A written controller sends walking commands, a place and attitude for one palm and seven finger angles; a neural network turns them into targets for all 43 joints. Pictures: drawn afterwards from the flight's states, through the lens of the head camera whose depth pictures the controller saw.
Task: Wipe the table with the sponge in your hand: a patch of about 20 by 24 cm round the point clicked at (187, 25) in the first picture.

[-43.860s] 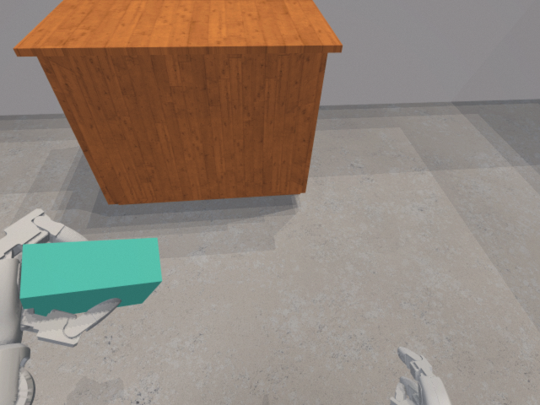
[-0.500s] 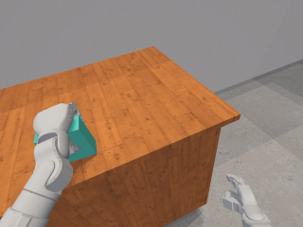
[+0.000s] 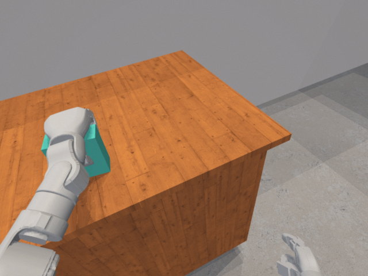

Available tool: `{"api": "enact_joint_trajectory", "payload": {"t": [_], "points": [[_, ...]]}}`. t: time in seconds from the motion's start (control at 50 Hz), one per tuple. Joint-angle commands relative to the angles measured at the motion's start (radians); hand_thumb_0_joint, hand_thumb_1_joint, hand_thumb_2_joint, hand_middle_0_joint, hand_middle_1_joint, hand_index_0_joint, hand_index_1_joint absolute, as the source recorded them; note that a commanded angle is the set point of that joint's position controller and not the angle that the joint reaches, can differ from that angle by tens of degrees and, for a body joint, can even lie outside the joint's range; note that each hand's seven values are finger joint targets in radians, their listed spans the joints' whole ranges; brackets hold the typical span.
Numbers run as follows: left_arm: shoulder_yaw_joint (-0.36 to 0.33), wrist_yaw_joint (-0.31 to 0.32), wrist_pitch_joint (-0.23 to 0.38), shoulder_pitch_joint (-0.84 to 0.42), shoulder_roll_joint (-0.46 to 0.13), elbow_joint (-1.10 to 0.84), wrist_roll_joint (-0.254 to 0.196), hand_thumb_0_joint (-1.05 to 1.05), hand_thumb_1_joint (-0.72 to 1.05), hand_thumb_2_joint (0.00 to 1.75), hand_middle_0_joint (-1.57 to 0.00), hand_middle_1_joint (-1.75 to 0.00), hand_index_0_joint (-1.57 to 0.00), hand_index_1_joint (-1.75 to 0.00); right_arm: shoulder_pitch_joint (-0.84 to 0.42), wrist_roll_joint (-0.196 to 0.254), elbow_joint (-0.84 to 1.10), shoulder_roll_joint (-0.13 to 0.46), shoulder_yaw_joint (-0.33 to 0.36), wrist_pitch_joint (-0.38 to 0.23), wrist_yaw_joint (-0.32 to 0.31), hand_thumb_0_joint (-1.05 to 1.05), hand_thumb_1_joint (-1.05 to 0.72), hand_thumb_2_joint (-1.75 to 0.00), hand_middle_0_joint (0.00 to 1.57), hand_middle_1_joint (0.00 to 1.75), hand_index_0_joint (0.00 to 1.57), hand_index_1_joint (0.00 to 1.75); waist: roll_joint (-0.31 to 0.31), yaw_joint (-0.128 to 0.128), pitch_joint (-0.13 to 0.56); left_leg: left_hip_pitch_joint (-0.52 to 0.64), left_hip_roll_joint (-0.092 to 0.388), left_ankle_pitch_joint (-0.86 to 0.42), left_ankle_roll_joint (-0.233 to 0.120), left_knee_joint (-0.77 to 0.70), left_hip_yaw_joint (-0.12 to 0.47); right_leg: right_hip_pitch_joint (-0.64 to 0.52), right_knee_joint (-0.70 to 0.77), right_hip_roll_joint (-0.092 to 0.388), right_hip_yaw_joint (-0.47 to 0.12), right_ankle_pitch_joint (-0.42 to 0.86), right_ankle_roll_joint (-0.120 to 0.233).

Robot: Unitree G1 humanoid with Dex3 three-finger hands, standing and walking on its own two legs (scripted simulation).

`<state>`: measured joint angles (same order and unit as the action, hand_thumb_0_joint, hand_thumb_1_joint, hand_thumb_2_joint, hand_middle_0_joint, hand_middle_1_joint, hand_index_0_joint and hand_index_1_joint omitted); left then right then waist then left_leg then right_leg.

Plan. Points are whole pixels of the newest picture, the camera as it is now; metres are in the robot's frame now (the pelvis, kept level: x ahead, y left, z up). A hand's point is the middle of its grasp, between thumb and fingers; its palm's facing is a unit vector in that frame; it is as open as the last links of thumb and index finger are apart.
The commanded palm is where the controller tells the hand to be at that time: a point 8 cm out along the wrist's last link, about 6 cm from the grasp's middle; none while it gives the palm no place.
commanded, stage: wipe forward along the middle lane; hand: left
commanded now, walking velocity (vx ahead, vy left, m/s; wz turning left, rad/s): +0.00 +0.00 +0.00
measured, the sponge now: (83, 160) +0.34 +0.29 +0.10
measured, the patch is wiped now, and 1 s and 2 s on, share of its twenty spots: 1.00 1.00 1.00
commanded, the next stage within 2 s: slide back across to the first lane in 1.06 s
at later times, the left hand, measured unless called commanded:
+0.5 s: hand (76, 129) +0.40 +0.31 +0.15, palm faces -0.01 -0.04 -1.00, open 9.3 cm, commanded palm +0.37 +0.32 +0.18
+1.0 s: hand (74, 118) +0.44 +0.34 +0.15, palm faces -0.05 -0.01 -1.00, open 9.3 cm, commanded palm +0.42 +0.34 +0.18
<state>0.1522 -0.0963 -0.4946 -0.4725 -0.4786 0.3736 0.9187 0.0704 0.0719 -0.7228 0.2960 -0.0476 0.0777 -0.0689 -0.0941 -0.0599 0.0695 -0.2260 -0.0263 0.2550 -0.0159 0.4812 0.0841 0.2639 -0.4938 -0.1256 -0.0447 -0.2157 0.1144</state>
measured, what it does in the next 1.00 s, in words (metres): shifts its weight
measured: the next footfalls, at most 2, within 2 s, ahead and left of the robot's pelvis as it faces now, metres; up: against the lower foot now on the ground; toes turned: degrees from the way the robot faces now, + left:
none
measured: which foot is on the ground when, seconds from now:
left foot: down 0.00-1.00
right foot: down 0.00-1.00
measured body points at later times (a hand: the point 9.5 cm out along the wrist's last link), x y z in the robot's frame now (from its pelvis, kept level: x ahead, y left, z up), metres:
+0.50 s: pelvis +0.01 +0.03 +0.00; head -0.01 -0.01 +0.45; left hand +0.39 +0.31 +0.20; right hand +0.18 -0.22 -0.11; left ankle +0.01 +0.15 -0.74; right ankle +0.02 -0.04 -0.74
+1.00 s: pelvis +0.03 +0.05 +0.01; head +0.04 +0.02 +0.45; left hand +0.44 +0.33 +0.20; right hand +0.16 -0.20 -0.12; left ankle +0.01 +0.15 -0.74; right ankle +0.02 -0.04 -0.74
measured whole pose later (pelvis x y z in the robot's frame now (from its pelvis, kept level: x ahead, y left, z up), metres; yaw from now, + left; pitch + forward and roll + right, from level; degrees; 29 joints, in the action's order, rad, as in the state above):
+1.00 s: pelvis +0.03 +0.05 +0.01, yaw +1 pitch +6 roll +0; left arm 0.13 -0.04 -0.32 -0.81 -0.50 0.86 0.99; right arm 0.18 0.08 -0.74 0.29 -0.04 0.12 -0.05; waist -0.07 -0.01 0.11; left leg -0.30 -0.06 0.24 -0.04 0.44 0.08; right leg 0.31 -0.41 -0.08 -0.06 -0.20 0.05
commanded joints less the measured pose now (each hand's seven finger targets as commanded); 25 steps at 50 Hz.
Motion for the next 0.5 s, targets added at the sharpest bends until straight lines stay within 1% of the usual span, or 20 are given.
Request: {"api": "enact_joint_trajectory", "payload": {"t": [0.0,0.02,0.04,0.08,0.1,0.12,0.14,0.18,0.2,0.22,0.24,0.28,0.3,0.32,0.36,0.38,0.4,0.42,0.46,0.48], "points": [[-0.091,0.047,0.010,-0.268,-0.240,0.000,0.054,0.00,0.10,1.30,-1.20,-1.60,-1.20,-1.60,-0.181,0.000,0.173,0.089,0.037,-0.046,-0.007,0.00,-0.90,-0.90,0.20,0.30,0.20,0.30,0.172,-0.003,0.164,-0.093,-0.032,-0.045,-0.040,-0.038,-0.044,-0.157,0.143,0.128,-0.159,0.023,-0.063],[-0.109,0.047,0.020,-0.280,-0.261,-0.001,0.050,0.00,0.10,1.30,-1.20,-1.60,-1.20,-1.60,-0.184,0.001,0.179,0.091,0.035,-0.046,-0.007,0.00,-0.90,-0.90,0.20,0.30,0.20,0.30,0.163,-0.005,0.179,-0.093,-0.033,-0.047,-0.041,-0.041,-0.042,-0.162,0.140,0.129,-0.165,0.028,-0.061],[-0.104,0.051,0.023,-0.289,-0.260,0.032,0.053,0.00,0.10,1.30,-1.20,-1.60,-1.20,-1.60,-0.166,-0.001,0.167,0.094,0.036,-0.042,-0.009,0.00,-0.90,-0.90,0.20,0.30,0.20,0.30,0.175,0.002,0.175,-0.104,-0.032,-0.044,-0.041,-0.042,-0.046,-0.167,0.137,0.129,-0.150,0.027,-0.065],[-0.087,0.051,0.029,-0.301,-0.243,0.069,0.049,0.00,0.10,1.30,-1.20,-1.60,-1.20,-1.60,-0.158,0.002,0.163,0.096,0.035,-0.036,-0.009,0.00,-0.90,-0.90,0.20,0.30,0.20,0.30,0.178,0.012,0.133,-0.113,-0.031,-0.021,-0.039,-0.048,-0.049,-0.135,0.149,0.126,-0.143,0.005,-0.068],[-0.090,0.052,0.034,-0.321,-0.250,0.081,0.054,0.00,0.10,1.30,-1.20,-1.60,-1.20,-1.60,-0.152,0.002,0.160,0.098,0.036,-0.035,-0.009,0.00,-0.90,-0.90,0.20,0.30,0.20,0.30,0.178,0.013,0.131,-0.115,-0.030,-0.021,-0.039,-0.048,-0.047,-0.130,0.149,0.124,-0.141,0.006,-0.067],[-0.104,0.054,0.044,-0.331,-0.263,0.068,0.055,0.00,0.10,1.30,-1.20,-1.60,-1.20,-1.60,-0.157,0.004,0.169,0.096,0.035,-0.038,-0.006,0.00,-0.90,-0.90,0.20,0.30,0.20,0.30,0.140,0.005,0.146,-0.109,-0.030,-0.027,-0.040,-0.056,-0.041,-0.128,0.143,0.121,-0.139,0.008,-0.060],[-0.094,0.058,0.045,-0.316,-0.251,0.090,0.061,0.00,0.10,1.30,-1.20,-1.60,-1.20,-1.60,-0.141,0.001,0.164,0.098,0.038,-0.036,-0.006,0.00,-0.90,-0.90,0.20,0.30,0.20,0.30,0.142,0.006,0.158,-0.109,-0.031,-0.038,-0.041,-0.053,-0.046,-0.142,0.135,0.120,-0.123,0.024,-0.061],[-0.102,0.062,0.045,-0.294,-0.257,0.131,0.063,0.00,0.10,1.30,-1.20,-1.60,-1.20,-1.60,-0.131,0.002,0.159,0.102,0.037,-0.026,-0.003,0.00,-0.90,-0.90,0.20,0.30,0.20,0.30,0.159,0.007,0.139,-0.115,-0.029,-0.042,-0.040,-0.056,-0.049,-0.134,0.135,0.114,-0.114,0.044,-0.062],[-0.076,0.060,0.049,-0.316,-0.229,0.117,0.060,0.00,0.10,1.30,-1.20,-1.60,-1.20,-1.60,-0.131,0.003,0.166,0.099,0.037,-0.025,-0.003,0.00,-0.90,-0.90,0.20,0.30,0.20,0.30,0.148,0.012,0.141,-0.114,-0.031,-0.037,-0.040,-0.057,-0.052,-0.133,0.138,0.117,-0.111,0.044,-0.064],[-0.106,0.061,0.054,-0.320,-0.257,0.124,0.058,0.00,0.10,1.30,-1.20,-1.60,-1.20,-1.60,-0.131,0.003,0.170,0.100,0.037,-0.026,-0.003,0.00,-0.90,-0.90,0.20,0.30,0.20,0.30,0.154,0.008,0.147,-0.115,-0.028,-0.033,-0.041,-0.062,-0.046,-0.131,0.140,0.115,-0.117,0.032,-0.062],[-0.101,0.065,0.054,-0.315,-0.261,0.164,0.068,0.00,0.10,1.30,-1.20,-1.60,-1.20,-1.60,-0.120,0.003,0.159,0.105,0.039,-0.022,-0.004,0.00,-0.90,-0.90,0.20,0.30,0.20,0.30,0.156,0.013,0.135,-0.120,-0.028,-0.029,-0.041,-0.060,-0.053,-0.127,0.141,0.114,-0.111,0.018,-0.064],[-0.069,0.065,0.056,-0.345,-0.226,0.170,0.065,0.00,0.10,1.30,-1.20,-1.60,-1.20,-1.60,-0.116,0.005,0.164,0.103,0.037,-0.019,-0.004,0.00,-0.90,-0.90,0.20,0.30,0.20,0.30,0.165,0.021,0.119,-0.120,-0.028,-0.016,-0.041,-0.065,-0.052,-0.106,0.150,0.113,-0.100,0.003,-0.066],[-0.097,0.069,0.059,-0.354,-0.259,0.183,0.065,0.00,0.10,1.30,-1.20,-1.60,-1.20,-1.60,-0.107,0.004,0.158,0.107,0.041,-0.019,-0.005,0.00,-0.90,-0.90,0.20,0.30,0.20,0.30,0.185,0.019,0.132,-0.120,-0.027,-0.013,-0.042,-0.066,-0.050,-0.113,0.150,0.112,-0.098,-0.003,-0.067],[-0.116,0.070,0.066,-0.376,-0.287,0.182,0.069,0.00,0.10,1.30,-1.20,-1.60,-1.20,-1.60,-0.116,0.006,0.162,0.109,0.038,-0.020,-0.007,0.00,-0.90,-0.90,0.20,0.30,0.20,0.30,0.152,0.015,0.136,-0.117,-0.026,-0.020,-0.042,-0.072,-0.047,-0.107,0.148,0.110,-0.106,-0.007,-0.061],[-0.071,0.072,0.070,-0.420,-0.242,0.215,0.073,0.00,0.10,1.30,-1.20,-1.60,-1.20,-1.60,-0.099,0.007,0.155,0.105,0.038,-0.018,-0.009,0.00,-0.90,-0.90,0.20,0.30,0.20,0.30,0.172,0.033,0.120,-0.116,-0.026,-0.007,-0.044,-0.072,-0.052,-0.088,0.156,0.110,-0.083,-0.027,-0.067],[-0.066,0.071,0.072,-0.438,-0.240,0.231,0.072,0.00,0.10,1.30,-1.20,-1.60,-1.20,-1.60,-0.090,0.007,0.151,0.106,0.039,-0.019,-0.010,0.00,-0.90,-0.90,0.20,0.30,0.20,0.30,0.170,0.036,0.117,-0.111,-0.025,-0.010,-0.044,-0.074,-0.052,-0.083,0.158,0.108,-0.079,-0.020,-0.067],[-0.084,0.073,0.074,-0.448,-0.267,0.259,0.077,0.00,0.10,1.30,-1.20,-1.60,-1.20,-1.60,-0.083,0.006,0.142,0.109,0.040,-0.018,-0.011,0.00,-0.90,-0.90,0.20,0.30,0.20,0.30,0.175,0.036,0.124,-0.114,-0.023,-0.012,-0.044,-0.073,-0.053,-0.088,0.158,0.109,-0.084,-0.015,-0.067],[-0.100,0.072,0.081,-0.471,-0.288,0.258,0.080,0.00,0.10,1.30,-1.20,-1.60,-1.20,-1.60,-0.086,0.008,0.148,0.110,0.037,-0.019,-0.010,0.00,-0.90,-0.90,0.20,0.30,0.20,0.30,0.146,0.029,0.134,-0.115,-0.023,-0.019,-0.043,-0.083,-0.045,-0.087,0.152,0.107,-0.084,-0.014,-0.060],[-0.070,0.072,0.088,-0.483,-0.255,0.290,0.090,0.00,0.10,1.30,-1.20,-1.60,-1.20,-1.60,-0.066,0.006,0.142,0.107,0.039,-0.016,-0.009,0.00,-0.90,-0.90,0.20,0.30,0.20,0.30,0.155,0.037,0.141,-0.107,-0.022,-0.034,-0.044,-0.080,-0.049,-0.088,0.148,0.105,-0.057,0.011,-0.061],[-0.069,0.073,0.094,-0.494,-0.256,0.290,0.089,0.00,0.10,1.30,-1.20,-1.60,-1.20,-1.60,-0.060,0.007,0.143,0.108,0.040,-0.016,-0.009,0.00,-0.90,-0.90,0.20,0.30,0.20,0.30,0.159,0.038,0.162,-0.103,-0.024,-0.043,-0.045,-0.078,-0.050,-0.099,0.147,0.106,-0.061,0.029,-0.063]]}}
